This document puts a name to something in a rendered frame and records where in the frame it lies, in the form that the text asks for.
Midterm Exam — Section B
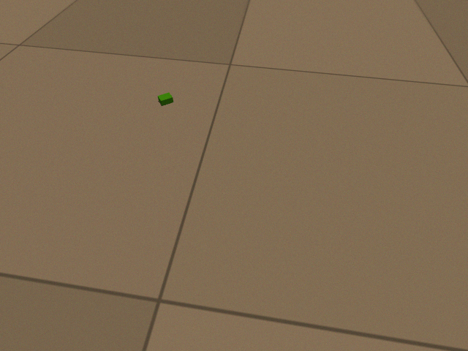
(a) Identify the small box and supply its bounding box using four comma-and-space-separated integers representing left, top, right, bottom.
158, 93, 173, 106

